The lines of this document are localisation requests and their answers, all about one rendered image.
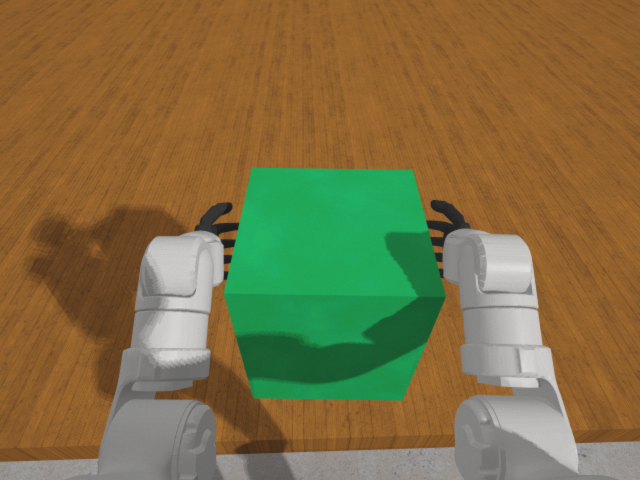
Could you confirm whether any left robot hand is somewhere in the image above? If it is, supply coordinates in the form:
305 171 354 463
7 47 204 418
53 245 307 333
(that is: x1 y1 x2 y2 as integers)
194 202 239 280

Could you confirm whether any left robot forearm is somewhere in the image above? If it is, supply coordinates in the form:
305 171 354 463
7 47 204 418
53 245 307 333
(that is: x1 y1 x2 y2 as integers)
98 231 224 474

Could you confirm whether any carton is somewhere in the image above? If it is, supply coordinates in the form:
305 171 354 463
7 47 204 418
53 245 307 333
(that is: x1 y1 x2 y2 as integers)
224 168 446 401

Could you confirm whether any robot right upper arm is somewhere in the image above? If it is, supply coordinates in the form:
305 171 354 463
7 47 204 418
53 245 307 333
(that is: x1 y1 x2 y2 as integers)
454 395 619 480

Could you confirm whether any right robot hand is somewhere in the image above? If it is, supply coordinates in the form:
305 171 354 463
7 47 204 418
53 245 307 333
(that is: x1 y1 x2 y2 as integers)
426 200 470 278

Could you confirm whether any robot left upper arm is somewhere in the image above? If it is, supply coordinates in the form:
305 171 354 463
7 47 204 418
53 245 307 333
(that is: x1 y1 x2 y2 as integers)
65 399 216 480

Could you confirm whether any right robot forearm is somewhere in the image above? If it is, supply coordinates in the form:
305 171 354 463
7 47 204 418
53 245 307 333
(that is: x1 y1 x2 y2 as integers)
443 229 578 469

